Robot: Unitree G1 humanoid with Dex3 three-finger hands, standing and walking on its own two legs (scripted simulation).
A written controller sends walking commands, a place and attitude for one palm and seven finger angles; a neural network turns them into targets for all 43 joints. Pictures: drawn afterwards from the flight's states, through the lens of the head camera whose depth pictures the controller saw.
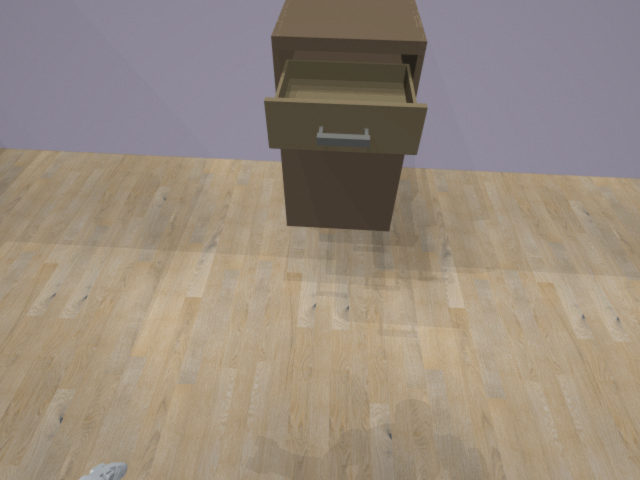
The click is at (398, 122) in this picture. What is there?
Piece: drawer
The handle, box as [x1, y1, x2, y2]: [317, 126, 369, 146]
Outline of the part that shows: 319,126 319,132 317,133 317,144 347,146 369,145 369,135 367,132 367,128 364,129 363,135 323,133 322,126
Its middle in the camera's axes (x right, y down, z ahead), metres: +0.06 -0.26 +0.99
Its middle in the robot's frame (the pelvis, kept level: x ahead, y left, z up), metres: +0.92 -0.01 -0.08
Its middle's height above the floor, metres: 0.69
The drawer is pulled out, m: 0.30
